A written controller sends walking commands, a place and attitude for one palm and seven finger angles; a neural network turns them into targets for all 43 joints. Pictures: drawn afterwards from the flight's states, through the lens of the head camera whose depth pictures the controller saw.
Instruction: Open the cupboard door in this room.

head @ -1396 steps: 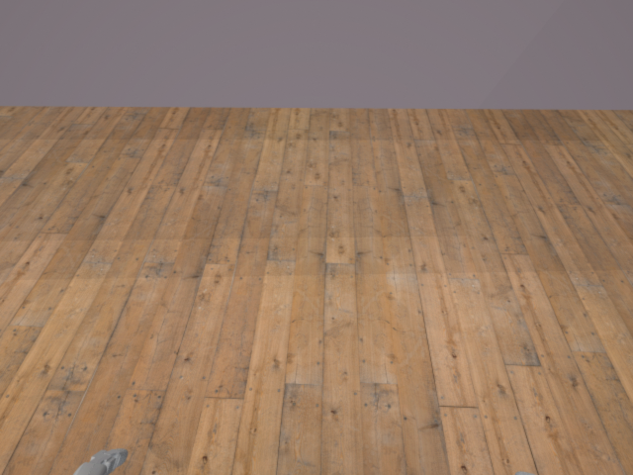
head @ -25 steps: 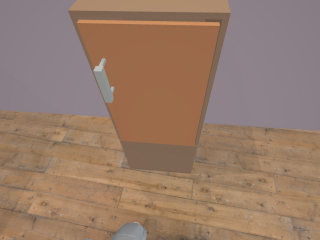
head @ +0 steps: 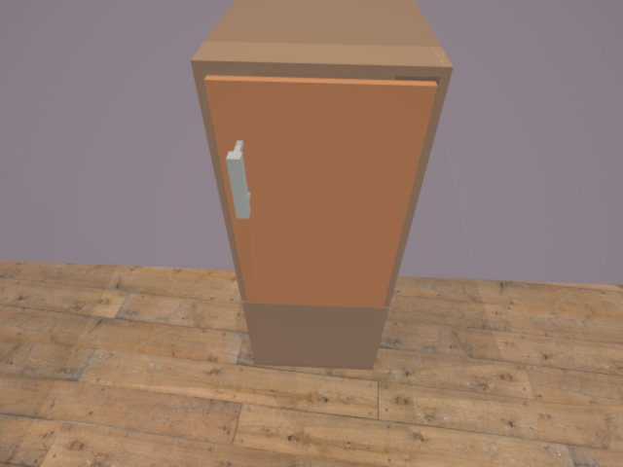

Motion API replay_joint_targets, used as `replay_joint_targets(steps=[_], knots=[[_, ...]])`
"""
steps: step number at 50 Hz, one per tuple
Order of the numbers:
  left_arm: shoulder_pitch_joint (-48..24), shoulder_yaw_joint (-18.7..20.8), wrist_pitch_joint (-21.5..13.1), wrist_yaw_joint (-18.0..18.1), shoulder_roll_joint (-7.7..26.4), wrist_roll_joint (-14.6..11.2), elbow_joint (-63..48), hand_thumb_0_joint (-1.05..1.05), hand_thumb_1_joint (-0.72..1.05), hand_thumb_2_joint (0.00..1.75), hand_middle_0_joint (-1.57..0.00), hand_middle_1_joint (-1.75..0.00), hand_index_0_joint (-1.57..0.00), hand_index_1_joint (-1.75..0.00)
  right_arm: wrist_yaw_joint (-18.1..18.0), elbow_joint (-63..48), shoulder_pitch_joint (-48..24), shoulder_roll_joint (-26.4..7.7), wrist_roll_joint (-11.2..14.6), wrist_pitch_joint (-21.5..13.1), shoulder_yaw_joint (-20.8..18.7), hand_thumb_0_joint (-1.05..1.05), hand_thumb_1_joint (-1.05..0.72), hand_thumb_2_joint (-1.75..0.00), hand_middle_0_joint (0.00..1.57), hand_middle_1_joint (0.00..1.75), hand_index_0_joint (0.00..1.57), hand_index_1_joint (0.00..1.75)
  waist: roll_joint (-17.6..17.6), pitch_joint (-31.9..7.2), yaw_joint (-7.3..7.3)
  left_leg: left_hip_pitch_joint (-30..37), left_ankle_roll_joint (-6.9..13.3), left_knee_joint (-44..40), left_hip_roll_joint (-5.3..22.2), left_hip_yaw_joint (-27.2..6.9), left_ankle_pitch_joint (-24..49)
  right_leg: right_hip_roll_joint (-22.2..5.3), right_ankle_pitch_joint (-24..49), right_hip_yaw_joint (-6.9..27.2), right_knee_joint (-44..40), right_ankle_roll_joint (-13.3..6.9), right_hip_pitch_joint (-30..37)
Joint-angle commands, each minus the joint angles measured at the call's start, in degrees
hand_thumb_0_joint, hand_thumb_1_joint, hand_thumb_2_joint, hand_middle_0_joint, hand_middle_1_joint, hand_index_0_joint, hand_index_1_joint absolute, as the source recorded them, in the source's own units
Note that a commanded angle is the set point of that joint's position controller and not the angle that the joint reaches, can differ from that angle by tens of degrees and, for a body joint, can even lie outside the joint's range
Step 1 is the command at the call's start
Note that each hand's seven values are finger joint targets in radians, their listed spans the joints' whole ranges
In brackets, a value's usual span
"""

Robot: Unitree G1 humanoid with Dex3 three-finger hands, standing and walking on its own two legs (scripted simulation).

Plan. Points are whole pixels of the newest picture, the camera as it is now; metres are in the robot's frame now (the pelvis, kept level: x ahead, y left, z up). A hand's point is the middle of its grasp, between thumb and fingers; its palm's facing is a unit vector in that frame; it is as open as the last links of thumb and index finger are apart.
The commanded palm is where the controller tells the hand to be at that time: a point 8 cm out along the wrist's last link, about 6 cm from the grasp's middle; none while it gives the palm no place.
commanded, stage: come to a stop and stand still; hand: left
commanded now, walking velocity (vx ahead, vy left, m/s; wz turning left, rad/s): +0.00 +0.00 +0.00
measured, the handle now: (241, 179) +0.57 +0.17 +0.07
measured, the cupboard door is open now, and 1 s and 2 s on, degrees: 0 0 0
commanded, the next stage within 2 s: look again from close up in 0.16 s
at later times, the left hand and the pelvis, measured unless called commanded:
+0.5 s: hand out of the picture +0.06 +0.17 -0.15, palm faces +0.01 -0.97 -0.24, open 7.4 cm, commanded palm none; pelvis +0.01 -0.02 +0.01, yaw +0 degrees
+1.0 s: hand (184, 393) +0.21 +0.18 -0.01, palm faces +0.30 -0.95 -0.12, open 7.6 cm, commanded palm +0.13 +0.23 -0.04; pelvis +0.03 -0.03 +0.00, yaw +3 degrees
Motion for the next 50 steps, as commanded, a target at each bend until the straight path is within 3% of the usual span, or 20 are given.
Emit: replay_joint_targets(steps=[1, 18, 31, 38, 40, 41, 42, 43, 44, 45, 46, 47, 48, 49, 50], knots=[[0.3, 1.7, -2.0, 0.4, 5.8, 0.2, -3.4, 0.00, 0.90, 0.90, -0.20, -0.30, -0.20, -0.30, -0.7, -3.3, -1.1, -8.3, 0.2, -1.9, -2.2, 0.00, -0.90, -0.90, 0.20, 0.30, 0.20, 0.30, 2.2, 5.3, 0.08, -13.1, 0.8, -17.3, 9.3, -11.7, -11.2, 0.7, -3.8, 1.5, -2.6, -1.8, 6.5], [-3.5, 1.7, -3.7, 0.9, 8.1, -0.4, 0.5, 0.00, 0.90, 0.90, -0.20, -0.30, -0.20, -0.30, -0.7, 5.2, 3.1, -7.4, 0.6, -2.4, -1.4, 0.00, -0.90, -0.90, 0.20, 0.30, 0.20, 0.30, -2.4, 3.1, -1.34, -5.1, -0.8, -12.2, 7.0, -6.9, 0.1, -3.6, -5.5, 7.5, -10.8, -3.5, 6.5], [-6.8, 1.4, -3.8, 1.0, 8.9, -0.5, 2.6, 0.00, 0.90, 0.90, -0.20, -0.30, -0.20, -0.30, -0.6, 8.2, 0.1, -8.5, 0.6, -2.4, -0.9, 0.00, -0.90, -0.90, 0.20, 0.30, 0.20, 0.30, -0.4, 3.3, -0.98, -3.7, -1.5, -14.7, 8.0, -7.4, 2.4, -3.1, -2.5, 6.3, -12.5, -2.9, 9.3], [-7.6, 1.4, -4.0, 0.9, 9.7, -0.6, 3.5, 0.00, 0.90, 0.90, -0.20, -0.30, -0.20, -0.30, -0.6, 9.1, -1.1, -9.4, 0.6, -2.3, -1.0, 0.00, -0.90, -0.90, 0.20, 0.30, 0.20, 0.30, -1.0, 3.0, -1.04, -1.9, -1.7, -15.1, 8.0, -7.1, 3.6, -3.4, -2.0, 6.2, -13.9, -2.9, 10.1], [-7.8, 1.4, -4.1, 0.9, 9.8, -0.6, 3.7, 0.00, 0.90, 0.90, -0.20, -0.30, -0.20, -0.30, -0.6, 9.4, -1.4, -9.7, 0.7, -2.4, -0.9, 0.00, -0.90, -0.90, 0.20, 0.30, 0.20, 0.30, -0.4, 2.6, -0.94, -1.8, -1.7, -15.3, 8.3, -7.4, 4.5, -3.2, -0.3, 5.7, -13.6, -2.8, 11.0], [-0.4, 0.4, -3.9, 3.0, 6.5, -0.6, 6.2, 0.00, 0.90, 0.90, -0.20, -0.30, -0.20, -0.30, -0.4, 6.2, -2.9, -7.2, 1.1, -3.3, 0.0, 0.00, -0.90, -0.90, 0.20, 0.30, 0.20, 0.30, 0.9, -0.5, 0.67, -1.2, -3.0, -7.8, 10.3, -3.7, 8.7, -4.7, 15.9, 4.9, -6.3, -2.6, 11.9], [-46.5, 15.0, -16.9, 2.1, 22.7, -11.2, -78.4, 0.00, 0.88, 0.89, -0.20, -0.32, -0.20, -0.32, -2.5, -15.3, -7.5, -13.9, 4.3, -11.6, -0.8, 0.00, -0.90, -0.90, 0.20, 0.30, 0.20, 0.30, 10.4, -22.4, -3.71, 5.9, -3.3, -14.0, 1.5, -6.0, 12.3, 1.6, 9.1, 2.3, -6.6, -3.4, 19.1], [-14.6, 11.9, -14.2, 3.0, 18.2, -7.7, -61.7, 0.00, 0.85, 0.88, -0.20, -0.33, -0.20, -0.33, -4.8, -12.9, -11.6, -11.0, 3.6, -16.7, 0.3, 0.00, -0.90, -0.90, 0.20, 0.30, 0.20, 0.30, 16.4, -16.4, 2.31, 5.6, -3.2, -14.1, 1.9, -3.7, 14.3, 3.2, 0.9, 0.9, -4.6, -5.4, 16.5], [-11.8, 8.8, -12.1, 5.0, 11.8, -10.2, -56.0, 0.00, 0.83, 0.87, -0.21, -0.34, -0.21, -0.34, -5.4, -10.0, -10.7, -11.1, 4.4, -18.4, 0.3, 0.00, -0.90, -0.90, 0.20, 0.30, 0.20, 0.30, 15.0, -10.4, 0.07, -0.2, -4.6, -13.6, 2.1, -3.6, 6.8, 3.1, -3.6, -1.1, -5.2, -4.5, 12.7], [2.8, 3.6, -8.2, 4.2, 0.1, -11.2, -44.8, 0.00, 0.81, 0.86, -0.21, -0.36, -0.21, -0.36, -4.6, -8.8, -8.0, -7.5, 4.9, -18.8, 0.5, 0.00, -0.90, -0.90, 0.20, 0.30, 0.20, 0.30, 6.7, -2.3, -0.82, -4.0, -4.1, -14.5, 2.3, -4.8, 1.5, 3.4, -5.7, -2.8, -6.7, -3.2, 7.9], [-8.7, 4.6, -11.1, 3.1, 2.9, -12.8, -54.3, 0.00, 0.78, 0.85, -0.21, -0.37, -0.21, -0.37, -3.9, -13.8, -9.1, -10.6, 4.6, -20.1, 0.3, 0.00, -0.90, -0.90, 0.20, 0.30, 0.20, 0.30, 3.3, 4.9, -3.03, -7.9, -3.5, -12.7, 1.9, -7.1, -2.7, 2.8, -8.6, -2.3, -7.2, -2.3, 3.4], [-7.1, 8.1, -14.5, 1.8, 5.6, -12.4, -52.0, 0.00, 0.76, 0.84, -0.21, -0.39, -0.21, -0.39, -4.0, -14.5, -7.5, -11.1, 3.8, -20.9, -1.2, 0.00, -0.90, -0.90, 0.20, 0.30, 0.20, 0.30, -3.3, 3.8, -3.24, -10.0, -3.1, -10.0, 1.9, -6.6, -4.6, 2.8, -13.6, -2.2, -7.2, -1.9, 0.6], [0.2, 8.2, -17.8, -0.2, 3.2, -12.7, -46.5, 0.00, 0.74, 0.83, -0.21, -0.40, -0.21, -0.40, -3.7, -15.6, -7.7, -10.8, 3.4, -21.6, -1.9, 0.00, -0.90, -0.90, 0.20, 0.30, 0.20, 0.30, -9.6, 5.7, -1.42, -14.0, -3.0, -7.3, 1.5, -6.4, -5.5, 3.2, -17.2, -2.7, -5.7, -1.8, -2.1], [8.5, 10.7, -20.8, -2.6, 3.4, -13.3, -40.6, 0.00, 0.71, 0.82, -0.21, -0.42, -0.21, -0.42, -2.9, -17.2, -7.6, -10.8, 3.4, -21.9, -2.6, 0.00, -0.90, -0.90, 0.20, 0.30, 0.20, 0.30, -12.0, 5.6, 0.46, -17.1, -3.3, -4.3, 0.9, -5.9, -4.8, 3.3, -18.8, -2.7, -3.4, -2.0, -3.4], [12.2, 9.2, -24.6, -5.8, 0.4, -14.2, -39.7, 0.00, 0.69, 0.81, -0.22, -0.43, -0.22, -0.43, -2.0, -18.9, -7.4, -10.1, 3.0, -22.1, -2.6, 0.00, -0.90, -0.90, 0.20, 0.30, 0.20, 0.30, -15.7, 3.1, 1.11, -19.7, -3.4, -0.8, 0.5, -5.2, -4.0, 3.5, -19.7, -2.6, -0.1, -1.9, -5.4]])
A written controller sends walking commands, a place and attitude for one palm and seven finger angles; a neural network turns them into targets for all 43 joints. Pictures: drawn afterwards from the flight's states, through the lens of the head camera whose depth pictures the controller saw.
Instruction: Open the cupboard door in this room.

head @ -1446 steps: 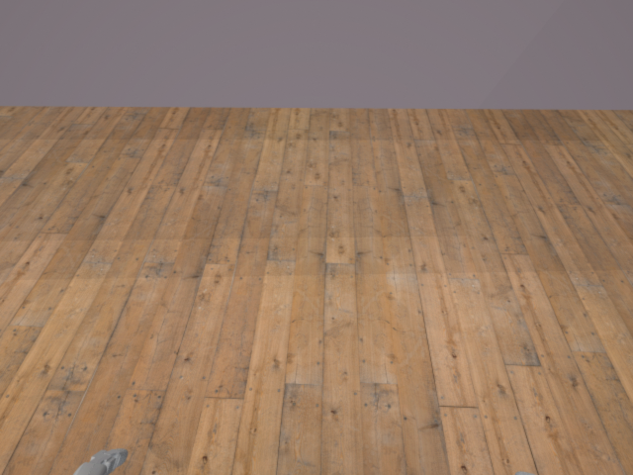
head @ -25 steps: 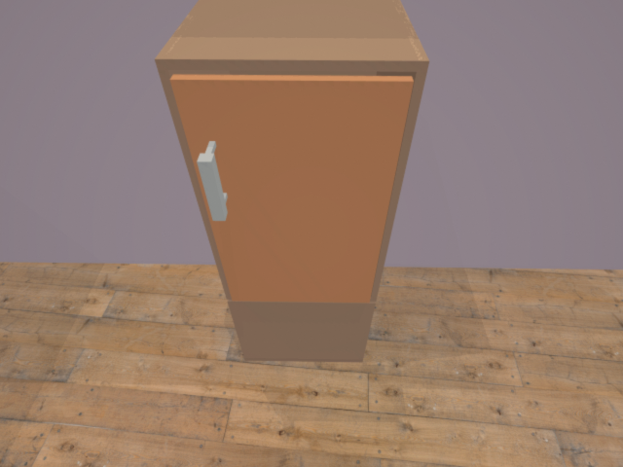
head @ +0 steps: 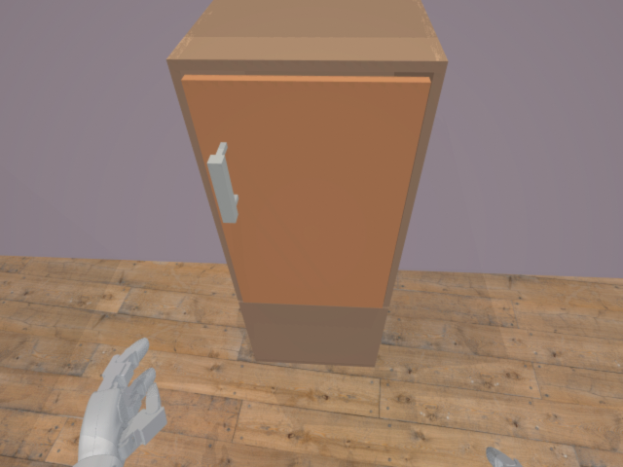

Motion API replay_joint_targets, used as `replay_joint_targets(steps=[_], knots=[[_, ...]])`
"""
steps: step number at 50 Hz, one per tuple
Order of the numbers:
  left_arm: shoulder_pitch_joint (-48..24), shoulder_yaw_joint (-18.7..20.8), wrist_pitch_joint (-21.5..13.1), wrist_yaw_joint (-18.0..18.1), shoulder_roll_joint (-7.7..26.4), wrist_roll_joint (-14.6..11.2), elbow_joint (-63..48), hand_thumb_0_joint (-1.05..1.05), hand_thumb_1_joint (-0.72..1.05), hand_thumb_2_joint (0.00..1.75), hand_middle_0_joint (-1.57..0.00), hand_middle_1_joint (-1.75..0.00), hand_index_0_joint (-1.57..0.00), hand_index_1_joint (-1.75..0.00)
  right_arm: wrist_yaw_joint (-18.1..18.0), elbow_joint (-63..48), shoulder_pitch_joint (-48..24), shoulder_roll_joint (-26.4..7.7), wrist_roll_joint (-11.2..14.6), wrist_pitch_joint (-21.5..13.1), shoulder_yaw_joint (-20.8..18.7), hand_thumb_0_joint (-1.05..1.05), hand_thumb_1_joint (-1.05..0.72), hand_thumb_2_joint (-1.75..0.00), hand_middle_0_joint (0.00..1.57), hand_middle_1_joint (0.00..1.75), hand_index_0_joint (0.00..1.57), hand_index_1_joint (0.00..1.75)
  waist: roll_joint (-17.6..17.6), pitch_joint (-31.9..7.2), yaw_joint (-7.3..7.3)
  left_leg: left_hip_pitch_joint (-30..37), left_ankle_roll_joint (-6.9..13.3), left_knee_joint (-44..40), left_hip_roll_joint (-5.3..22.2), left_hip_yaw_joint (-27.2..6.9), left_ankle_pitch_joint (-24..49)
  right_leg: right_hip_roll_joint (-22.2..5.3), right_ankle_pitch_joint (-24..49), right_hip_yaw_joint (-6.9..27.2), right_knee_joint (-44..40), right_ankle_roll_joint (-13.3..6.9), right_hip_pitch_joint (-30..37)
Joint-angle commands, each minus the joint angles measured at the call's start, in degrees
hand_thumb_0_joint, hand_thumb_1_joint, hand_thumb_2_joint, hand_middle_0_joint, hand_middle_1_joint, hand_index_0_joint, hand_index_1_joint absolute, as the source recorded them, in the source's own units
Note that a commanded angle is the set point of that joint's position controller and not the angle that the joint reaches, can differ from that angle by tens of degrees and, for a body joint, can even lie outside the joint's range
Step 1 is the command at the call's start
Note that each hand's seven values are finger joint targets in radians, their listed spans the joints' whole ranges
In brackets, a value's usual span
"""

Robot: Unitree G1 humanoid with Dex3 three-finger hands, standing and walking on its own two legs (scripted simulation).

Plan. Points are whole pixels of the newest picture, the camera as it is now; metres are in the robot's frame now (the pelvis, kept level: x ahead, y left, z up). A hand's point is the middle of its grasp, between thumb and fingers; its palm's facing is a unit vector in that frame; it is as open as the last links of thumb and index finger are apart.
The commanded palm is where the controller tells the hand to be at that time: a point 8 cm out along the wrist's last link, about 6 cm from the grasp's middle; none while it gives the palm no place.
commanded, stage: raise the hand with hooked fingers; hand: left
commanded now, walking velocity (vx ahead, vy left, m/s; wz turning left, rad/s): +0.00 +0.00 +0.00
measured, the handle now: (226, 183) +0.55 +0.17 +0.06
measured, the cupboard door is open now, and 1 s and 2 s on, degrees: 0 0 0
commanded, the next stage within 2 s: move the hooked fingers beside the handle in 1.92 s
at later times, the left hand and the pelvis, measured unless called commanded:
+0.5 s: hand (154, 397) +0.21 +0.21 +0.00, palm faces -0.07 -0.99 -0.07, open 10.2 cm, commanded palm +0.17 +0.28 +0.00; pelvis +0.01 +0.00 -0.07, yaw +1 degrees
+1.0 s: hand (112, 349) +0.25 +0.26 +0.04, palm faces +0.00 -1.00 -0.08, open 13.1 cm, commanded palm +0.22 +0.31 +0.05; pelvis +0.01 +0.01 -0.04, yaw +0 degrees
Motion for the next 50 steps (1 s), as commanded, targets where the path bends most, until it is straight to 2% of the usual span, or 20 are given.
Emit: replay_joint_targets(steps=[1, 3, 4, 5, 7, 9, 13, 14, 15, 19, 23, 24, 26, 29, 34, 35, 38, 41, 44, 50], knots=[[13.4, 4.8, -15.9, -9.5, 1.6, -3.6, 0.7, 0.00, 0.67, 0.80, -0.22, -0.45, -0.22, -0.45, 1.4, -15.3, -7.9, -6.8, -0.4, -6.0, -4.2, 0.00, -0.90, -0.90, 0.20, 0.30, 0.20, 0.30, -19.0, 1.7, 3.36, -22.4, -0.9, 5.5, -0.8, -1.1, -3.8, 2.4, -17.6, 1.6, 3.0, -0.2, -6.3], [14.1, 7.4, -23.8, -16.5, 3.6, -5.4, -0.4, 0.00, 0.62, 0.78, -0.22, -0.48, -0.22, -0.48, 2.7, -18.2, -9.3, -7.4, -0.7, -6.1, -4.8, 0.00, -0.90, -0.90, 0.20, 0.30, 0.20, 0.30, -14.4, -2.6, 4.06, -27.0, -1.3, 12.0, -1.6, 0.1, -3.3, 1.9, -15.4, 3.9, 7.9, -0.9, -7.5], [14.7, 9.7, -26.7, -20.2, 6.1, -5.8, -0.1, 0.00, 0.60, 0.77, -0.22, -0.50, -0.22, -0.50, 3.7, -19.5, -8.9, -8.0, -0.7, -6.1, -5.2, 0.00, -0.90, -0.90, 0.20, 0.30, 0.20, 0.30, -6.3, -4.0, 4.72, -27.2, -1.7, 14.6, -1.8, 0.4, -1.9, 1.3, -12.5, 5.7, 10.4, -1.9, -7.6], [12.5, 9.6, -29.3, -23.8, 7.6, -6.1, -3.6, 0.00, 0.57, 0.76, -0.22, -0.51, -0.22, -0.51, 4.1, -20.9, -9.6, -8.1, -0.6, -6.2, -4.9, 0.00, -0.90, -0.90, 0.20, 0.30, 0.20, 0.30, -3.2, -6.4, 4.21, -28.5, -1.5, 16.8, -2.0, 0.5, -1.2, 0.9, -10.1, 6.1, 12.6, -2.1, -8.4], [10.3, 12.1, -29.5, -27.3, 10.6, -7.1, -7.5, 0.00, 0.53, 0.74, -0.23, -0.54, -0.23, -0.54, 3.7, -23.3, -10.2, -7.8, -0.1, -6.0, -4.6, 0.00, -0.90, -0.90, 0.20, 0.30, 0.20, 0.30, -1.8, -12.2, 4.53, -31.8, -0.5, 20.5, -2.0, 0.9, 0.4, 0.5, -7.0, 8.5, 15.7, -1.8, -8.4], [3.4, 15.1, -27.7, -28.0, 13.2, -10.1, -14.8, 0.00, 0.48, 0.72, -0.23, -0.57, -0.23, -0.57, 2.8, -25.2, -9.3, -8.0, -0.2, -5.4, -4.5, 0.00, -0.90, -0.90, 0.20, 0.30, 0.20, 0.30, -0.4, -16.3, 4.21, -32.6, -0.2, 23.0, -1.8, -0.1, 1.8, 0.6, -6.3, 10.0, 17.3, -1.2, -8.3], [-0.6, 15.1, -26.1, -25.7, 11.9, -12.2, -29.1, 0.00, 0.39, 0.68, -0.24, -0.63, -0.24, -0.63, 1.3, -24.7, -6.3, -6.1, 0.2, -4.7, -4.3, 0.00, -0.90, -0.90, 0.20, 0.30, 0.20, 0.30, 4.6, -21.3, 1.74, -28.8, 0.1, 25.2, -0.3, -1.3, 8.1, 1.5, 5.0, 9.2, 19.0, -0.7, -5.6], [-3.6, 14.8, -25.9, -25.5, 13.0, -12.0, -32.3, 0.00, 0.36, 0.67, -0.24, -0.64, -0.24, -0.64, 1.0, -24.1, -5.8, -6.8, -0.4, -4.5, -3.9, 0.00, -0.90, -0.90, 0.20, 0.30, 0.20, 0.30, 3.5, -21.2, 0.97, -28.3, 0.2, 25.7, 0.3, -2.5, 11.2, 2.5, 8.8, 7.6, 21.5, -1.3, -6.8], [-2.3, 13.1, -25.2, -25.3, 11.6, -10.9, -32.8, 0.00, 0.34, 0.66, -0.24, -0.66, -0.24, -0.66, 0.9, -23.0, -5.3, -6.6, -0.4, -4.3, -4.1, 0.00, -0.90, -0.90, 0.20, 0.30, 0.20, 0.30, 5.5, -21.5, 0.66, -26.4, 0.4, 25.4, 0.7, -2.6, 13.4, 2.8, 10.3, 6.4, 21.6, -1.4, -8.2], [-3.1, 8.8, -19.7, -26.9, 10.4, -8.7, -28.8, 0.00, 0.25, 0.62, -0.25, -0.72, -0.25, -0.72, 0.4, -21.8, -5.7, -7.5, -0.2, -4.1, -3.4, 0.00, -0.90, -0.90, 0.20, 0.30, 0.20, 0.30, 4.7, -16.5, -1.63, -25.7, 0.7, 24.9, 1.3, -4.3, 15.0, 3.9, 8.2, 2.8, 21.7, -1.3, -12.9], [4.8, 13.8, -11.0, -27.7, 13.3, -9.0, -23.4, 0.00, 0.15, 0.58, -0.25, -0.78, -0.25, -0.78, 0.2, -23.5, -7.0, -7.6, 0.9, -2.7, -3.7, 0.00, -0.90, -0.90, 0.20, 0.30, 0.20, 0.30, -1.2, -19.2, 0.83, -27.3, 0.2, 21.2, 0.7, -4.2, 12.1, 3.1, 5.6, 1.8, 18.6, -0.3, -7.6], [5.7, 16.0, -9.2, -27.9, 14.6, -9.9, -21.9, 0.00, 0.13, 0.57, -0.25, -0.80, -0.25, -0.80, 0.1, -24.3, -8.1, -7.5, 0.9, -2.3, -3.4, 0.00, -0.90, -0.90, 0.20, 0.30, 0.20, 0.30, -1.1, -19.1, 2.49, -27.3, 0.0, 20.5, 0.4, -4.2, 13.1, 3.3, 6.3, 1.6, 18.8, -0.9, -5.9], [5.5, 17.8, -7.7, -26.7, 15.3, -11.3, -24.8, 0.00, 0.08, 0.55, -0.26, -0.82, -0.26, -0.82, 0.1, -25.6, -8.3, -6.8, 1.0, -1.5, -2.9, 0.00, -0.90, -0.90, 0.20, 0.30, 0.20, 0.30, -1.2, -20.4, 3.31, -26.6, -0.3, 18.6, 0.3, -3.9, 12.4, 2.8, 5.7, 1.3, 18.0, -0.5, -4.2], [3.1, 20.0, -8.8, -23.5, 15.8, -13.0, -27.4, 0.00, 0.01, 0.52, -0.26, -0.87, -0.26, -0.87, -0.1, -26.2, -8.6, -6.1, 0.6, -1.4, -2.0, 0.00, -0.90, -0.90, 0.20, 0.30, 0.20, 0.30, -1.7, -18.3, 4.18, -26.9, -0.8, 17.0, 0.4, -4.2, 11.4, 3.3, 3.9, 1.1, 17.4, -1.0, -3.4], [-4.7, 15.0, -12.4, -21.7, 14.2, -10.6, -27.0, 0.00, -0.10, 0.47, -0.27, -0.94, -0.27, -0.94, 0.0, -24.7, -5.4, -7.4, 0.4, -2.2, -1.3, 0.00, -0.90, -0.90, 0.20, 0.30, 0.20, 0.30, 1.7, -13.2, 0.60, -25.5, -0.7, 15.8, 0.8, -4.3, 7.0, 3.7, -2.3, 0.7, 16.1, -0.8, -9.3], [-5.7, 14.3, -12.5, -22.2, 14.6, -10.0, -25.9, 0.00, -0.13, 0.46, -0.27, -0.96, -0.27, -0.96, -0.1, -24.2, -4.5, -8.0, 0.6, -2.4, -1.3, 0.00, -0.90, -0.90, 0.20, 0.30, 0.20, 0.30, 3.5, -13.4, 0.19, -24.6, -0.7, 15.4, 0.9, -4.2, 5.7, 3.6, -3.8, 0.8, 15.5, -0.7, -10.1], [-9.0, 13.8, -11.9, -23.8, 17.1, -9.1, -24.1, 0.00, -0.20, 0.43, -0.28, -1.00, -0.28, -1.00, -0.6, -23.9, -3.7, -9.1, 0.9, -3.5, -1.0, 0.00, -0.90, -0.90, 0.20, 0.30, 0.20, 0.30, 3.4, -13.2, -0.56, -23.9, -0.4, 14.3, 1.0, -4.9, 2.7, 3.2, -6.5, 1.0, 13.9, -0.7, -9.8], [-12.5, 17.5, -10.2, -25.4, 21.5, -9.9, -22.5, 0.00, -0.27, 0.40, -0.28, -1.05, -0.28, -1.05, -1.3, -23.6, -4.0, -9.8, 1.3, -3.5, -0.8, 0.00, -0.90, -0.90, 0.20, 0.30, 0.20, 0.30, 3.3, -14.2, 0.37, -22.7, -0.2, 12.9, 0.9, -5.0, 2.2, 3.1, -6.9, 1.5, 12.4, -0.9, -6.6], [-13.8, 21.4, -9.2, -24.9, 24.6, -11.1, -23.2, 0.00, -0.34, 0.37, -0.29, -1.10, -0.29, -1.10, -1.7, -23.6, -4.1, -9.6, 1.1, -3.6, -0.5, 0.00, -0.90, -0.90, 0.20, 0.30, 0.20, 0.30, 5.6, -15.9, 2.04, -19.8, -0.7, 11.8, 1.1, -5.1, 7.6, 3.4, -2.0, 1.0, 12.5, -1.3, -3.4], [-17.0, 20.2, -6.2, -24.9, 22.1, -12.2, -16.6, 0.00, -0.48, 0.31, -0.30, -1.18, -0.30, -1.18, -1.5, -23.1, -3.9, -9.6, 1.3, -2.9, 0.2, 0.00, -0.90, -0.90, 0.20, 0.30, 0.20, 0.30, 4.8, -11.2, 1.60, -18.6, -1.1, 9.4, 1.2, -4.5, 9.7, 3.6, 1.5, 0.5, 10.3, -1.1, -2.3]])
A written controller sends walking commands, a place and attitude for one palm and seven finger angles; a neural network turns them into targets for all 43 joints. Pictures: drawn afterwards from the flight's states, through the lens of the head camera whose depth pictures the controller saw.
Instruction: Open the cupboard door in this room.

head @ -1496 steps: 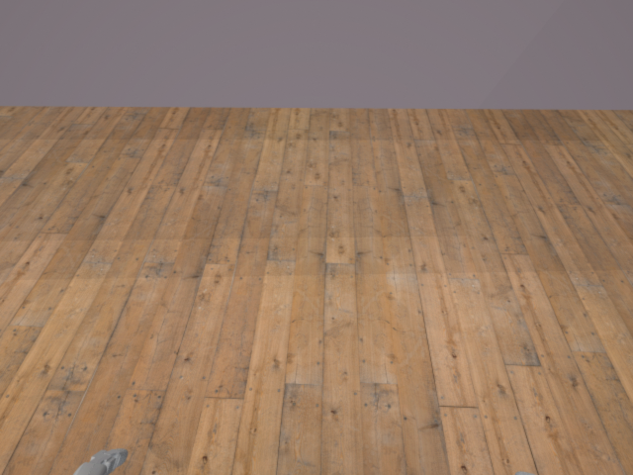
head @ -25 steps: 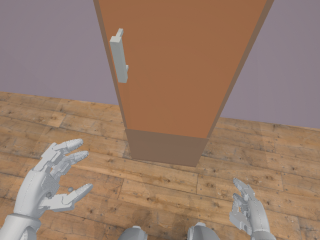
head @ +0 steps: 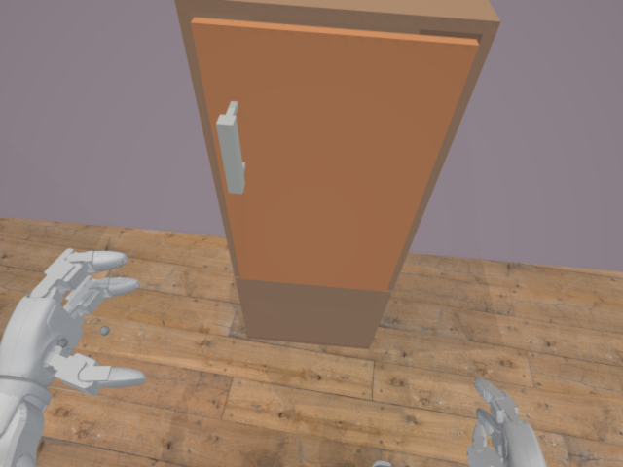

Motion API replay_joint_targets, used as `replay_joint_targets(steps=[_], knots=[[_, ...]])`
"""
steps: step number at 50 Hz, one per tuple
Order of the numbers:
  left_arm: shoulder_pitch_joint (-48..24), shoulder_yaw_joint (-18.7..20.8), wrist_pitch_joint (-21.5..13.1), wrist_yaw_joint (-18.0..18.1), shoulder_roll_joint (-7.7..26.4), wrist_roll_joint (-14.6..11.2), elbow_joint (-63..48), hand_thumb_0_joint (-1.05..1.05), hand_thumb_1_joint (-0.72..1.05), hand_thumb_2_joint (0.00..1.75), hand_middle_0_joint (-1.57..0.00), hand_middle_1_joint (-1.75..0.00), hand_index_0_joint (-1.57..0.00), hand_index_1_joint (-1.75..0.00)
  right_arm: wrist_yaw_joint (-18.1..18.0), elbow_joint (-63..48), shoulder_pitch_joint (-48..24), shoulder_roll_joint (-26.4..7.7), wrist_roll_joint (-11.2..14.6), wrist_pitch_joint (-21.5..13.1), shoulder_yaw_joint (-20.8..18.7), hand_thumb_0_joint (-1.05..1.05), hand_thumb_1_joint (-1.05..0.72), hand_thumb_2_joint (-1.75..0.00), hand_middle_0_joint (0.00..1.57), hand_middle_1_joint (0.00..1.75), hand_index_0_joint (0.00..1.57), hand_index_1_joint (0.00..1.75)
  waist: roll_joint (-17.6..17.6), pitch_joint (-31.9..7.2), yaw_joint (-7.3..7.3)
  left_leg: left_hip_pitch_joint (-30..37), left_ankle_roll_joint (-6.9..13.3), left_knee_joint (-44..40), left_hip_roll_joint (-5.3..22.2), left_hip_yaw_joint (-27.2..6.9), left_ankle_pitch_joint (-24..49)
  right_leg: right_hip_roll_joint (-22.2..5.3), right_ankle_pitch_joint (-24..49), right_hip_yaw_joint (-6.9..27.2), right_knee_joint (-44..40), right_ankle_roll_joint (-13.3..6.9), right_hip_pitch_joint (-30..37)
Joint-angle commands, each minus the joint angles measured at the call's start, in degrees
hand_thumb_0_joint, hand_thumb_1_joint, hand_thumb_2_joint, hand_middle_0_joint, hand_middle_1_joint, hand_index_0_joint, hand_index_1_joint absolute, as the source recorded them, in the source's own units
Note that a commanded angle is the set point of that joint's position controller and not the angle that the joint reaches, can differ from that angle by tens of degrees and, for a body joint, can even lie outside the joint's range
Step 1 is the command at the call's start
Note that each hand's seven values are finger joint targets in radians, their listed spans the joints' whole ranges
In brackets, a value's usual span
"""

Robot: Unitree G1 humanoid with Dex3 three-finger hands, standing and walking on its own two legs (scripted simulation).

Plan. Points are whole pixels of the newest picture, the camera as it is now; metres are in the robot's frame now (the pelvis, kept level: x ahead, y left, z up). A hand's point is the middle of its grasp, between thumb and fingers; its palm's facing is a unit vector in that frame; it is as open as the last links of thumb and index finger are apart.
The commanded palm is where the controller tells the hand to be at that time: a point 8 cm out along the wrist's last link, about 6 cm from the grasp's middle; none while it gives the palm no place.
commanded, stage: raise the hand with hooked fingers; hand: left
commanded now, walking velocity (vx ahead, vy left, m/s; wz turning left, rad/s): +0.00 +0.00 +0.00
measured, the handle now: (234, 148) +0.54 +0.15 +0.10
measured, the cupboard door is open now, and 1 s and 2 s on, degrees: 0 0 0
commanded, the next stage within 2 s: move the hooked fingers beside the handle in 0.92 s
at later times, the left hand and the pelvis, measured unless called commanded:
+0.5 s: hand (90, 260) +0.30 +0.27 +0.13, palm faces +0.00 -1.00 -0.05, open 14.0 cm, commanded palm +0.27 +0.31 +0.12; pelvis +0.01 -0.01 +0.02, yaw +0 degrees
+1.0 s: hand (101, 267) +0.30 +0.26 +0.12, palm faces +0.01 -1.00 -0.03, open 14.0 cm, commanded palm +0.27 +0.30 +0.12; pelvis +0.01 -0.01 +0.02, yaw -1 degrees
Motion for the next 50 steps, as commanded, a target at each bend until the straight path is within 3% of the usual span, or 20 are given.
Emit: replay_joint_targets(steps=[1, 2, 4, 8, 11, 14, 17, 21, 22, 25, 29, 35, 38, 39, 41, 42, 49, 50], knots=[[-9.2, 6.1, -1.3, -0.5, 10.4, -1.5, -5.8, 0.00, -0.50, 0.30, -0.30, -1.20, -0.30, -1.20, -0.8, -7.7, -2.7, -8.1, 0.7, -2.4, -2.8, 0.00, -0.90, -0.90, 0.20, 0.30, 0.20, 0.30, 4.4, -6.0, 0.98, -0.3, -1.9, -12.9, -0.3, -2.7, 19.6, 2.7, 8.1, 1.4, -6.0, -1.7, 12.9], [-10.4, 5.8, -0.4, -0.9, 10.8, -1.0, -4.6, 0.00, -0.50, 0.30, -0.30, -1.20, -0.30, -1.20, -0.9, -7.8, -2.6, -8.4, 0.8, -2.3, -2.9, 0.00, -0.90, -0.90, 0.20, 0.30, 0.20, 0.30, 3.2, -5.7, 0.78, -0.6, -1.6, -13.1, -0.3, -2.6, 18.6, 2.6, 7.5, 1.6, -6.5, -1.5, 12.7], [-14.4, 5.0, 1.4, -2.3, 11.1, -0.7, -2.3, 0.00, -0.50, 0.30, -0.30, -1.20, -0.30, -1.20, -1.2, -7.8, -2.6, -8.7, 0.9, -2.0, -2.8, 0.00, -0.90, -0.90, 0.20, 0.30, 0.20, 0.30, 3.9, -4.4, 0.41, -0.2, -1.4, -13.6, -0.6, -2.4, 17.6, 2.7, 6.9, 2.1, -7.6, -1.7, 13.0], [-20.8, 7.5, 1.3, -3.5, 15.2, -0.3, -4.9, 0.00, -0.50, 0.30, -0.30, -1.20, -0.30, -1.20, -1.7, -7.8, -2.3, -8.6, 0.7, -2.1, -2.8, 0.00, -0.90, -0.90, 0.20, 0.30, 0.20, 0.30, 3.1, -10.8, 0.85, 3.8, -1.2, -14.2, -0.5, -2.5, 21.7, 2.5, 10.8, 2.5, -8.1, -1.6, 16.8], [-24.3, 9.5, 0.0, -3.6, 17.1, -0.8, -3.8, 0.00, -0.50, 0.30, -0.30, -1.20, -0.30, -1.20, -1.9, -7.1, -2.3, -8.2, 0.5, -1.9, -2.4, 0.00, -0.90, -0.90, 0.20, 0.30, 0.20, 0.30, 4.5, -10.7, 0.96, 5.1, -1.3, -14.7, -0.6, -2.3, 22.3, 2.8, 11.6, 2.9, -8.7, -1.8, 18.0], [-26.7, 11.1, -0.1, -3.8, 18.7, -1.2, 0.0, 0.00, -0.50, 0.30, -0.30, -1.20, -0.30, -1.20, -2.2, -6.4, -2.2, -8.5, 0.5, -1.4, -2.1, 0.00, -0.90, -0.90, 0.20, 0.30, 0.20, 0.30, 3.1, -9.0, 1.10, 4.6, -1.3, -15.3, -0.6, -2.2, 21.7, 2.9, 11.4, 3.0, -9.5, -2.0, 18.7], [-29.4, 9.8, 1.5, -5.0, 18.0, -0.7, 3.6, 0.00, -0.50, 0.30, -0.30, -1.20, -0.30, -1.20, -2.5, -6.1, -2.6, -8.4, 0.9, -0.9, -2.0, 0.00, -0.90, -0.90, 0.20, 0.30, 0.20, 0.30, 6.2, -8.0, 0.93, 5.3, -1.3, -16.6, -0.7, -1.7, 20.4, 2.4, 10.5, 3.1, -10.6, -1.9, 18.2], [-31.9, 10.0, 4.0, -6.3, 19.7, 0.1, 5.9, 0.00, -0.50, 0.30, -0.30, -1.20, -0.30, -1.20, -2.6, -6.4, -1.8, -8.7, 0.9, -0.5, -2.1, 0.00, -0.90, -0.90, 0.20, 0.30, 0.20, 0.30, 4.8, -10.1, 1.27, 6.9, -1.0, -17.2, -0.6, -1.6, 23.9, 2.4, 14.2, 3.2, -11.2, -1.8, 20.4], [-30.7, 9.4, 4.4, -6.7, 18.6, -0.1, 6.9, 0.00, -0.50, 0.30, -0.30, -1.20, -0.30, -1.20, -2.6, -6.6, -1.8, -8.6, 0.9, -0.4, -2.2, 0.00, -0.90, -0.90, 0.20, 0.30, 0.20, 0.30, 4.4, -10.0, 1.22, 6.9, -0.9, -17.3, -0.7, -1.4, 23.7, 2.3, 14.1, 3.1, -11.4, -1.7, 20.3], [-27.2, 9.4, 4.6, -7.5, 17.1, -0.9, 9.7, 0.00, -0.50, 0.30, -0.30, -1.20, -0.30, -1.20, -2.1, -6.9, -1.4, -8.9, 0.8, -0.2, -2.3, 0.00, -0.90, -0.90, 0.20, 0.30, 0.20, 0.30, -1.2, -8.8, 1.53, 5.2, -0.8, -17.4, -0.7, -1.2, 24.5, 2.5, 15.8, 3.3, -11.7, -1.6, 21.3], [-29.2, 12.2, 2.9, -6.7, 20.0, -1.3, 6.9, 0.00, -0.50, 0.30, -0.30, -1.20, -0.30, -1.20, -1.6, -7.3, -1.6, -9.0, 0.4, 0.2, -2.6, 0.00, -0.90, -0.90, 0.20, 0.30, 0.20, 0.30, 1.0, -10.5, 2.28, 5.3, -0.8, -17.0, -0.9, -0.4, 24.5, 2.3, 16.4, 4.2, -11.3, -1.8, 22.4], [-32.0, 11.4, 0.4, -4.4, 20.1, 0.5, 2.6, 0.00, -0.50, 0.30, -0.30, -1.20, -0.30, -1.20, -1.8, -7.2, -1.4, -8.1, 0.2, 0.3, -2.5, 0.00, -0.90, -0.90, 0.20, 0.30, 0.20, 0.30, 6.5, -11.5, 1.66, 7.6, -0.8, -17.8, -0.8, -0.3, 24.4, 2.4, 15.6, 4.2, -11.5, -1.9, 22.0], [-30.8, 10.7, 0.0, -4.4, 19.0, 0.6, 3.3, 0.00, -0.50, 0.30, -0.30, -1.20, -0.30, -1.20, -2.1, -6.7, -1.3, -8.2, 0.4, 0.1, -2.6, 0.00, -0.90, -0.90, 0.20, 0.30, 0.20, 0.30, 6.0, -11.2, 1.40, 7.9, -0.8, -18.1, -0.8, -0.5, 24.1, 2.3, 15.5, 3.9, -11.8, -1.8, 21.9], [-30.8, 11.3, 0.4, -4.6, 19.7, 0.4, 4.8, 0.00, -0.50, 0.30, -0.30, -1.20, -0.30, -1.20, -2.2, -6.7, -1.1, -8.4, 0.2, 0.2, -2.4, 0.00, -0.90, -0.90, 0.20, 0.30, 0.20, 0.30, 3.6, -9.8, 1.26, 7.1, -0.7, -17.9, -0.7, -0.6, 23.7, 2.6, 15.5, 4.0, -12.0, -1.8, 21.9], [-30.5, 10.6, 1.1, -5.4, 18.5, -0.1, 6.8, 0.00, -0.50, 0.30, -0.30, -1.20, -0.30, -1.20, -2.4, -6.5, -1.5, -8.4, 0.6, 0.4, -2.5, 0.00, -0.90, -0.90, 0.20, 0.30, 0.20, 0.30, 2.4, -9.1, 1.04, 5.9, -0.6, -18.3, -0.9, -0.4, 21.3, 2.4, 13.8, 4.2, -12.6, -1.5, 21.9], [-30.6, 10.2, 1.5, -5.8, 17.9, -0.2, 7.5, 0.00, -0.50, 0.30, -0.30, -1.20, -0.30, -1.20, -2.5, -6.5, -1.7, -8.5, 0.7, 0.4, -2.5, 0.00, -0.90, -0.90, 0.20, 0.30, 0.20, 0.30, 3.4, -8.6, 0.96, 5.8, -0.6, -18.2, -1.0, -0.1, 20.5, 2.2, 13.1, 4.4, -12.9, -1.5, 21.3], [-31.2, 10.1, 1.7, -6.5, 18.4, -0.5, 7.7, 0.00, -0.50, 0.30, -0.30, -1.20, -0.30, -1.20, -2.4, -6.7, -1.9, -8.5, 0.6, 0.4, -2.3, 0.00, -0.90, -0.90, 0.20, 0.30, 0.20, 0.30, 1.3, -9.4, 1.38, 5.9, -0.6, -18.0, -1.0, -0.5, 21.9, 2.3, 14.6, 4.4, -12.4, -1.7, 22.3], [-31.6, 10.0, 1.6, -6.5, 18.4, -0.4, 7.7, 0.00, -0.50, 0.30, -0.30, -1.20, -0.30, -1.20, -2.4, -6.8, -2.1, -8.4, 0.6, 0.4, -2.3, 0.00, -0.90, -0.90, 0.20, 0.30, 0.20, 0.30, 2.5, -9.5, 1.41, 5.9, -0.7, -18.2, -1.1, -0.4, 21.5, 2.2, 14.1, 4.4, -12.4, -1.6, 22.1]])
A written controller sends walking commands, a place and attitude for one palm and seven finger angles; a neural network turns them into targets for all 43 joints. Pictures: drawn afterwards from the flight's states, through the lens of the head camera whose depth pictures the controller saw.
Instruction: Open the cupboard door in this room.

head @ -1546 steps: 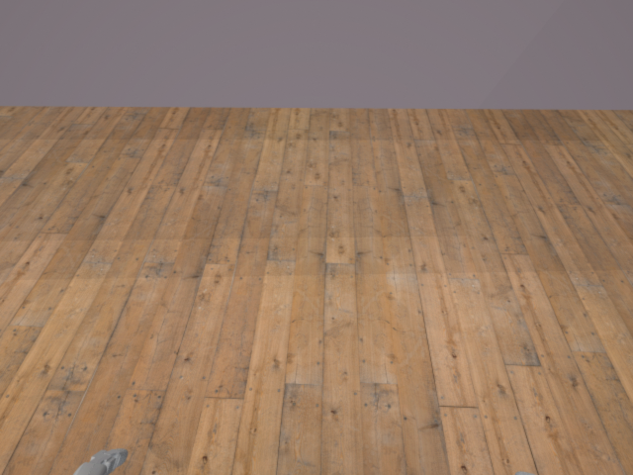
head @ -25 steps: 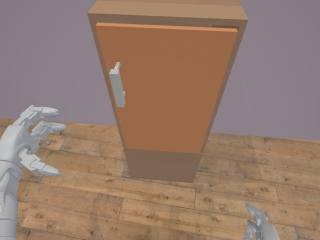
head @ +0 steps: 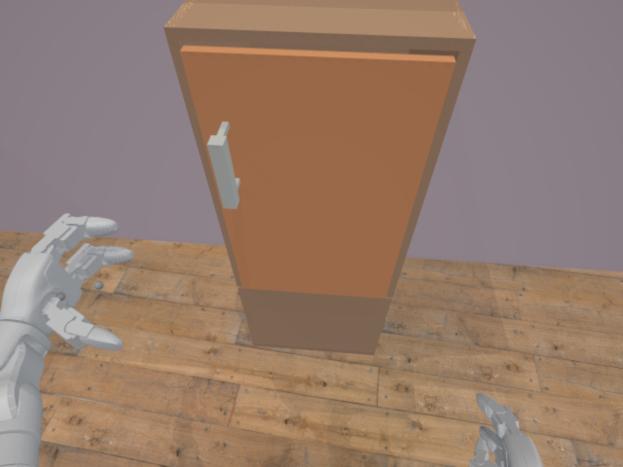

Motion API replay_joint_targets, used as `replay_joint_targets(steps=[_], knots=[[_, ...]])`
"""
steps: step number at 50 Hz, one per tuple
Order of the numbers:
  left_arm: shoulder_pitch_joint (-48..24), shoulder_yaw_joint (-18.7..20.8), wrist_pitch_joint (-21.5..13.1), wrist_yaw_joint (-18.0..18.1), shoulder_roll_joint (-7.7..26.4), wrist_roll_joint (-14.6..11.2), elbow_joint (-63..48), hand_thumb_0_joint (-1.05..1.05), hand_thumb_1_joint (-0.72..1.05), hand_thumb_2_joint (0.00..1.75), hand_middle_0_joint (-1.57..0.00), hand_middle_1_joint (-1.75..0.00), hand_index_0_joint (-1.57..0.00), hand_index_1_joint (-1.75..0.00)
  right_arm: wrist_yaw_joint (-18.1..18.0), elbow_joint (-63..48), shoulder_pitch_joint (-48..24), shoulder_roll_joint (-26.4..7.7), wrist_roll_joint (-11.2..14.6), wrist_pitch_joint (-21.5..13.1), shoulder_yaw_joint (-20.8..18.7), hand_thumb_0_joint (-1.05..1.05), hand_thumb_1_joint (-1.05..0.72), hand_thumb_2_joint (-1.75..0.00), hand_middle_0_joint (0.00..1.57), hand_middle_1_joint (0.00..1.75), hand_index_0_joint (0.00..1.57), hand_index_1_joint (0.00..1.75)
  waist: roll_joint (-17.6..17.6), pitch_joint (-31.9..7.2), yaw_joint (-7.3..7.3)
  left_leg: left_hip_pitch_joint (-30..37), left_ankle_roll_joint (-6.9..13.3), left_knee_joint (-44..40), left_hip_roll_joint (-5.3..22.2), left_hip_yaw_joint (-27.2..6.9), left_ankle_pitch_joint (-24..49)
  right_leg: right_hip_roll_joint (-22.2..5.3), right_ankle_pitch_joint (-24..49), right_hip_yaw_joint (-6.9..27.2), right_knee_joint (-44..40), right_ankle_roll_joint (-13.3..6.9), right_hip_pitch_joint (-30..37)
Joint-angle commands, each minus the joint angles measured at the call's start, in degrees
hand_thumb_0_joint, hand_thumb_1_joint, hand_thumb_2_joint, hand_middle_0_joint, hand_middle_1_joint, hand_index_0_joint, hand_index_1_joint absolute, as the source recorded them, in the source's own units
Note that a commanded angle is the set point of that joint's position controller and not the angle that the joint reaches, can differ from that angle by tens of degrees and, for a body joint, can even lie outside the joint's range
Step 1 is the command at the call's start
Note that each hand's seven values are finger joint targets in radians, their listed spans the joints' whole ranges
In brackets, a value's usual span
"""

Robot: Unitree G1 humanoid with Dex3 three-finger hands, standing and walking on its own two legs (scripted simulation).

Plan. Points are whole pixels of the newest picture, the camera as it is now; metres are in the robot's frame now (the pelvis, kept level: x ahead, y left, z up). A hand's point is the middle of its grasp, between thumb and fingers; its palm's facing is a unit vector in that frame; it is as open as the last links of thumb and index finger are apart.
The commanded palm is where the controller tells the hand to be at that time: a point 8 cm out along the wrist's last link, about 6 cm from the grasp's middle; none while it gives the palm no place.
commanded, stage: move the hooked fingers beside the handle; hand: left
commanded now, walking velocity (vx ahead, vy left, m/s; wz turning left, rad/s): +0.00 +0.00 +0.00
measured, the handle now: (227, 166) +0.54 +0.17 +0.08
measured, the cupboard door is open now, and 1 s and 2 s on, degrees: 0 0 0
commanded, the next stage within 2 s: none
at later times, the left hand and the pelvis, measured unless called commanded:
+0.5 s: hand (120, 249) +0.35 +0.27 +0.09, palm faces -0.01 -1.00 +0.01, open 14.0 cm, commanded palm +0.32 +0.32 +0.09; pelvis +0.00 +0.01 +0.00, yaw -1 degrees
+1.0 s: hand (147, 213) +0.42 +0.26 +0.09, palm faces -0.04 -1.00 +0.02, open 14.0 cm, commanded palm +0.39 +0.31 +0.09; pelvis +0.00 +0.01 -0.01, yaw -1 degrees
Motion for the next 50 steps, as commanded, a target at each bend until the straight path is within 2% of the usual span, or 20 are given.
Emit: replay_joint_targets(steps=[1, 4, 6, 10, 13, 16, 21, 24, 25, 27, 30, 31, 34, 37, 39, 40, 41, 44, 47, 50], knots=[[-13.7, 5.0, -4.2, 0.0, 15.2, -1.3, -12.3, 0.00, -0.50, 0.30, -0.30, -1.20, -0.30, -1.20, -0.9, -8.3, -2.6, -7.8, 0.4, -3.1, -3.5, 0.00, -0.90, -0.90, 0.20, 0.30, 0.20, 0.30, 2.6, -11.8, 0.22, -2.8, 0.3, -6.7, -1.2, -1.2, 16.7, 1.4, 10.6, 3.6, -3.5, -0.7, 14.2], [-19.6, 4.4, -4.7, 0.7, 15.6, -1.0, -10.7, 0.00, -0.50, 0.30, -0.30, -1.20, -0.30, -1.20, -1.4, -7.4, -2.1, -8.0, 0.3, -2.9, -3.4, 0.00, -0.90, -0.90, 0.20, 0.30, 0.20, 0.30, 0.5, -10.3, -1.10, -3.4, 0.3, -6.4, -1.1, -1.5, 14.7, 1.6, 8.7, 3.8, -3.8, -0.6, 12.5], [-21.3, 5.3, -5.2, 0.7, 16.9, -0.6, -8.7, 0.00, -0.50, 0.30, -0.30, -1.20, -0.30, -1.20, -1.6, -7.0, -1.8, -8.0, 0.3, -2.7, -3.4, 0.00, -0.90, -0.90, 0.20, 0.30, 0.20, 0.30, 1.7, -11.5, -1.03, -3.8, 0.3, -6.4, -1.3, -1.4, 13.7, 1.4, 7.6, 4.1, -3.7, -0.6, 12.8], [-28.3, 3.2, -5.5, 0.4, 17.1, 0.6, -5.5, 0.00, -0.50, 0.30, -0.30, -1.20, -0.30, -1.20, -1.8, -6.2, -1.5, -8.1, 0.4, -2.3, -3.2, 0.00, -0.90, -0.90, 0.20, 0.30, 0.20, 0.30, 3.7, -11.5, -2.16, -4.2, 0.2, -5.9, -1.3, -1.3, 12.7, 1.2, 6.7, 4.6, -3.5, -0.7, 11.6], [-27.8, 2.9, -5.9, 0.2, 16.9, 1.1, -4.3, 0.00, -0.50, 0.30, -0.30, -1.20, -0.30, -1.20, -1.8, -6.3, -0.6, -8.1, 0.3, -2.3, -3.4, 0.00, -0.90, -0.90, 0.20, 0.30, 0.20, 0.30, 4.8, -15.2, -1.48, -2.9, 0.1, -5.8, -1.3, -1.5, 15.8, 1.2, 9.8, 4.0, -2.6, -0.9, 12.5], [-26.3, 4.9, -5.8, -0.2, 18.6, 0.7, -1.7, 0.00, -0.50, 0.30, -0.30, -1.20, -0.30, -1.20, -1.4, -6.3, 0.3, -8.5, 0.2, -1.7, -3.6, 0.00, -0.90, -0.90, 0.20, 0.30, 0.20, 0.30, 2.3, -16.4, -0.89, -3.9, 0.0, -5.4, -1.2, -1.5, 18.3, 1.4, 12.9, 3.8, -1.8, -0.9, 13.7], [-26.9, 5.1, -5.4, 0.2, 18.2, 0.7, 1.7, 0.00, -0.50, 0.30, -0.30, -1.20, -0.30, -1.20, -0.6, -6.9, 0.8, -8.7, 0.0, -0.6, -3.7, 0.00, -0.90, -0.90, 0.20, 0.30, 0.20, 0.30, 1.7, -15.5, -0.60, -6.0, -0.1, -5.5, -1.2, -1.0, 17.8, 1.4, 13.1, 3.9, -1.5, -0.9, 13.6], [-28.8, 5.0, -5.7, 0.7, 18.9, 1.2, 3.2, 0.00, -0.50, 0.30, -0.30, -1.20, -0.30, -1.20, -0.2, -7.1, 1.6, -9.1, -0.1, 0.2, -3.8, 0.00, -0.90, -0.90, 0.20, 0.30, 0.20, 0.30, 0.1, -13.9, -1.08, -7.4, 0.0, -5.5, -1.1, -1.1, 16.7, 1.6, 11.9, 3.9, -1.4, -1.0, 12.6], [-31.1, 4.8, -6.1, 0.7, 19.4, 1.7, 2.4, 0.00, -0.50, 0.30, -0.30, -1.20, -0.30, -1.20, -0.3, -6.9, 1.8, -9.1, 0.1, 0.4, -3.9, 0.00, -0.90, -0.90, 0.20, 0.30, 0.20, 0.30, 2.0, -14.3, -1.51, -6.9, 0.0, -5.4, -1.1, -0.9, 16.5, 1.6, 11.7, 4.1, -1.5, -0.9, 11.8], [-33.5, 3.5, -6.9, 0.9, 18.3, 2.0, 2.0, 0.00, -0.50, 0.30, -0.30, -1.20, -0.30, -1.20, -0.3, -6.8, 2.6, -9.0, 0.0, 0.6, -4.1, 0.00, -0.90, -0.90, 0.20, 0.30, 0.20, 0.30, 2.9, -16.3, -1.88, -5.7, 0.0, -5.3, -1.1, -1.1, 17.0, 1.7, 11.8, 4.1, -1.3, -0.9, 11.5], [-37.6, 3.3, -8.0, 1.1, 19.4, 2.4, 2.0, 0.00, -0.50, 0.30, -0.30, -1.20, -0.30, -1.20, -0.5, -6.2, 3.4, -9.2, 0.0, 1.1, -4.1, 0.00, -0.90, -0.90, 0.20, 0.30, 0.20, 0.30, 2.9, -17.4, -2.66, -5.1, 0.0, -5.0, -0.9, -1.6, 17.1, 2.1, 11.5, 3.9, -1.0, -1.0, 11.0], [-38.5, 2.2, -8.3, 1.1, 17.9, 2.3, 2.3, 0.00, -0.50, 0.30, -0.30, -1.20, -0.30, -1.20, -0.5, -6.0, 3.6, -8.9, -0.1, 1.1, -4.1, 0.00, -0.90, -0.90, 0.20, 0.30, 0.20, 0.30, 3.5, -17.9, -2.90, -4.6, 0.0, -4.8, -1.0, -1.5, 17.1, 2.0, 11.6, 4.1, -1.1, -0.9, 10.7], [-40.7, 3.5, -8.1, 1.4, 20.3, 2.8, 7.9, 0.00, -0.50, 0.30, -0.30, -1.20, -0.30, -1.20, -0.6, -5.0, 4.6, -9.6, -0.1, 1.8, -4.0, 0.00, -0.90, -0.90, 0.20, 0.30, 0.20, 0.30, 0.9, -15.9, -3.28, -7.2, 0.1, -4.6, -0.9, -1.7, 15.1, 2.1, 9.8, 4.0, -1.0, -1.0, 9.9], [-44.3, 2.2, -7.8, 1.6, 20.1, 4.1, 11.3, 0.00, -0.50, 0.30, -0.30, -1.20, -0.30, -1.20, -0.5, -4.4, 5.1, -9.5, -0.1, 2.5, -3.9, 0.00, -0.90, -0.90, 0.20, 0.30, 0.20, 0.30, 3.7, -15.9, -3.81, -7.4, 0.0, -4.4, -1.0, -1.5, 14.7, 1.8, 9.6, 4.1, -0.8, -1.0, 8.2], [-45.6, 3.7, -8.3, 1.7, 22.4, 4.4, 12.7, 0.00, -0.50, 0.30, -0.30, -1.20, -0.30, -1.20, -0.4, -4.4, 5.9, -9.9, -0.3, 3.0, -3.9, 0.00, -0.90, -0.90, 0.20, 0.30, 0.20, 0.30, 2.6, -17.1, -3.36, -7.9, -0.1, -3.9, -0.9, -1.9, 16.9, 2.0, 11.4, 4.0, 0.1, -1.2, 9.2], [-44.9, 3.7, -8.6, 1.7, 22.4, 4.8, 12.3, 0.00, -0.50, 0.30, -0.30, -1.20, -0.30, -1.20, -0.2, -4.7, 6.1, -9.7, -0.3, 3.2, -4.0, 0.00, -0.90, -0.90, 0.20, 0.30, 0.20, 0.30, 3.7, -18.9, -2.97, -7.0, -0.1, -3.7, -0.8, -1.7, 18.6, 2.0, 12.9, 4.0, 0.4, -1.2, 9.6], [-45.7, 1.4, -8.8, 1.7, 19.8, 4.8, 11.6, 0.00, -0.50, 0.30, -0.30, -1.20, -0.30, -1.20, 0.0, -5.0, 6.1, -9.4, -0.3, 3.4, -4.0, 0.00, -0.90, -0.90, 0.20, 0.30, 0.20, 0.30, 4.7, -20.2, -3.37, -5.7, -0.3, -3.5, -0.8, -1.8, 20.7, 2.0, 14.2, 3.9, 0.6, -1.1, 9.1], [-45.4, 3.7, -9.6, 1.9, 22.0, 4.4, 12.1, 0.00, -0.50, 0.30, -0.30, -1.20, -0.30, -1.20, 0.4, -4.8, 7.6, -9.8, -0.6, 4.0, -4.4, 0.00, -0.90, -0.90, 0.20, 0.30, 0.20, 0.30, 4.3, -22.9, -2.78, -4.4, -0.9, -2.4, -0.3, -2.3, 26.6, 2.4, 17.5, 3.6, 1.6, -1.3, 9.7], [-44.8, 3.7, -9.0, 1.9, 21.1, 4.2, 15.7, 0.00, -0.50, 0.30, -0.30, -1.20, -0.30, -1.20, 0.7, -4.5, 8.0, -10.0, -0.5, 5.1, -4.6, 0.00, -0.90, -0.90, 0.20, 0.30, 0.20, 0.30, 0.7, -21.5, -3.33, -6.9, -0.5, -2.4, -0.2, -1.6, 25.0, 2.3, 18.4, 3.7, 1.3, -0.8, 10.1], [-48.0, 4.6, -8.9, 2.2, 23.5, 5.2, 16.4, 0.00, -0.50, 0.30, -0.30, -1.20, -0.30, -1.20, 0.9, -4.7, 8.3, -10.1, -0.5, 6.1, -4.5, 0.00, -0.90, -0.90, 0.20, 0.30, 0.20, 0.30, 2.6, -20.9, -3.39, -8.1, -0.3, -2.6, -0.4, -1.5, 23.2, 2.2, 17.3, 3.9, 1.5, -0.9, 9.7]])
